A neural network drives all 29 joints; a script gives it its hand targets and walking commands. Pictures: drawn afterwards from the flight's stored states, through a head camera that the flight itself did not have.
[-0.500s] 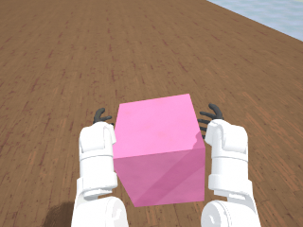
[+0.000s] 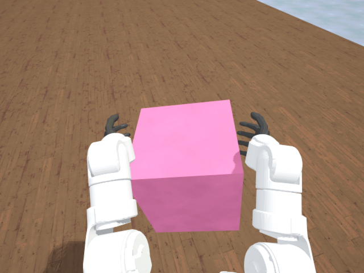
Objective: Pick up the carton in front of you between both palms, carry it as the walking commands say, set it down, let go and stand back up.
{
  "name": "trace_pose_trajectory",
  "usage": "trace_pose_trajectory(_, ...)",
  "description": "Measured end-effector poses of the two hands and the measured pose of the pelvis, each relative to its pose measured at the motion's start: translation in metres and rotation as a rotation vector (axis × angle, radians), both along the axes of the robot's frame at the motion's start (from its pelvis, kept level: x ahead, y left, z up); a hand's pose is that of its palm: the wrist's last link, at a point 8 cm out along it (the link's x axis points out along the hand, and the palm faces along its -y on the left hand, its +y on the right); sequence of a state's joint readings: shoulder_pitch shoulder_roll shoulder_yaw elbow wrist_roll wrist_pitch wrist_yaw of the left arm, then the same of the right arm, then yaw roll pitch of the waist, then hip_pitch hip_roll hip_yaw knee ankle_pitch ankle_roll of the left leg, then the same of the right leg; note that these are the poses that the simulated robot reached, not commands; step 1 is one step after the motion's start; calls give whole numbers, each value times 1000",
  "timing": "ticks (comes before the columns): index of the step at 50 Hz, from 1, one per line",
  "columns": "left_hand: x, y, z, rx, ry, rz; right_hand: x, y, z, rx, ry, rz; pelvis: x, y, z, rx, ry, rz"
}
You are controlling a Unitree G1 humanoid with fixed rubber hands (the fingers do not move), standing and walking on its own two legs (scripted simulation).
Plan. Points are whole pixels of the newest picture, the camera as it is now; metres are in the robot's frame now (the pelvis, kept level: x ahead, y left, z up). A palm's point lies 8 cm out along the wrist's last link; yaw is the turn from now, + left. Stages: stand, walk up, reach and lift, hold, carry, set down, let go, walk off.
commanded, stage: carry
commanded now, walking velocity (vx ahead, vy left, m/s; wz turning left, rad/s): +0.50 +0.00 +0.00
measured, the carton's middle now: (190, 170) +0.36 -0.02 +0.05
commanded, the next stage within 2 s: none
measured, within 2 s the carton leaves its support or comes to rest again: neither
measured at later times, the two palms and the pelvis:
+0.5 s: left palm (143, 87) +0.64 +0.10 +0.12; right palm (231, 82) +0.64 -0.18 +0.11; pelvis +0.30 -0.05 +0.01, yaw +2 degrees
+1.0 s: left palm (146, 49) +0.92 +0.10 +0.12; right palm (216, 47) +0.92 -0.19 +0.11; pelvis +0.66 -0.05 +0.00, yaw +0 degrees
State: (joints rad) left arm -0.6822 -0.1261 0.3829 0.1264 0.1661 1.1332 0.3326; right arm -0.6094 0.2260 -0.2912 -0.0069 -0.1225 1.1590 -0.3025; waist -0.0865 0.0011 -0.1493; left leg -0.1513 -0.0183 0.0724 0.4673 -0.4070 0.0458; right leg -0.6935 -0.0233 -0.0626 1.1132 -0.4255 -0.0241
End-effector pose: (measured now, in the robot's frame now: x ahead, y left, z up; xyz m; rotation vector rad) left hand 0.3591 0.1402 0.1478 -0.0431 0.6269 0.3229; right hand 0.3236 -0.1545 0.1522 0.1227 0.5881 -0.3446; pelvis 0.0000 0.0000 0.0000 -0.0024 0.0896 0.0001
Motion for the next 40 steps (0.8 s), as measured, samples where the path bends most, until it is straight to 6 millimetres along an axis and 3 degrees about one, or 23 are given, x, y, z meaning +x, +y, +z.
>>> trace_pose_trajectory(5, 63, -7, -4, -1, -57, 45, 78, -8, 3, 6, -65, 21, 64, -17, -10, 0, -12, 4)
trace_pose_trajectory(10, 122, -7, -15, 18, -70, 91, 167, -5, -20, 15, -61, 149, 133, -42, -28, -8, -37, 13)
trace_pose_trajectory(13, 147, -8, -26, -26, -8, 99, 198, -3, -45, 51, 57, 181, 163, -50, -17, -7, -34, 29)
trace_pose_trajectory(17, 188, -25, -23, -48, 0, 101, 228, -10, -67, -32, 182, 86, 203, -57, -2, 5, -22, 49)
trace_pose_trajectory(22, 243, -39, -27, -60, -11, 69, 283, -23, -52, 37, 115, 46, 261, -52, 10, 17, -5, 47)
trace_pose_trajectory(27, 303, -42, -32, -14, 13, -25, 341, -29, -40, -22, 80, 38, 334, -42, 14, 34, -4, 33)
trace_pose_trajectory(33, 383, -24, -33, 6, -37, -53, 415, -11, -44, -72, 35, 69, 428, -22, -4, 40, -12, -7)
trace_pose_trajectory(40, 447, -18, -39, 23, 60, -100, 473, -7, -49, -77, 138, 107, 511, -14, 14, 5, 2, -29)
